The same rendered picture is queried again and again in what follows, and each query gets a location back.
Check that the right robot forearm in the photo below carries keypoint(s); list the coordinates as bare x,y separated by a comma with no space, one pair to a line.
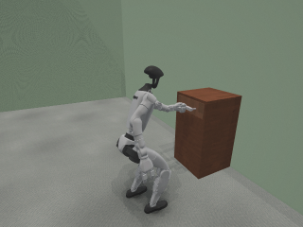
139,140

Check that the right robot hand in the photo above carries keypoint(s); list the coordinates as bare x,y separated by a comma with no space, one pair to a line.
144,166

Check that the robot right upper arm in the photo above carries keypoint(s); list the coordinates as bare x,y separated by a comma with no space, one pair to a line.
147,101

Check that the robot left upper arm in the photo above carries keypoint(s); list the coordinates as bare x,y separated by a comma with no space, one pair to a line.
157,105

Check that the drawer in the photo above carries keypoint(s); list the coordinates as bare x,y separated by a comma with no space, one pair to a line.
200,107

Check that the robot right shin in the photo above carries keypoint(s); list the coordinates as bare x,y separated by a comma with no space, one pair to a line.
159,185

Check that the left robot forearm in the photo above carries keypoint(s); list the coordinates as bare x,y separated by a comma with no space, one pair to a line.
167,108

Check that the cabinet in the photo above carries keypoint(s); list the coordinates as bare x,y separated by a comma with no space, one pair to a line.
205,146

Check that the handle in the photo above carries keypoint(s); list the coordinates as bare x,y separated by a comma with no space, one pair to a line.
190,109

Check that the left robot hand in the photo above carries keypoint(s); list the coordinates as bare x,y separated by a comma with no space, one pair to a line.
180,107

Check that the humanoid robot head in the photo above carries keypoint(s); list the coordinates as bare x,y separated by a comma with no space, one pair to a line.
155,74

